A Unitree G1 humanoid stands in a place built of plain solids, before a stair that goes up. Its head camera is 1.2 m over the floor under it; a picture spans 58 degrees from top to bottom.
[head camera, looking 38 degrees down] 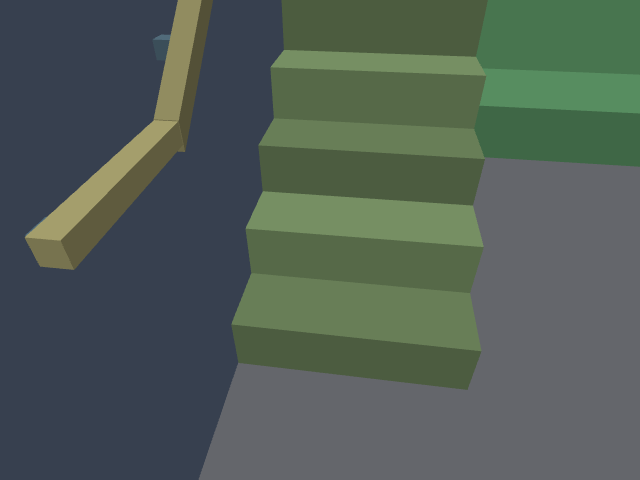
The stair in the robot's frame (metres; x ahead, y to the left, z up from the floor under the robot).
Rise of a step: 0.19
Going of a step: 0.23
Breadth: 0.74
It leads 8 degrees to the right of straight ahead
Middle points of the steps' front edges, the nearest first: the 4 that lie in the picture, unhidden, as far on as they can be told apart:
0.83 -0.10 0.19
1.06 -0.13 0.38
1.29 -0.16 0.56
1.52 -0.19 0.74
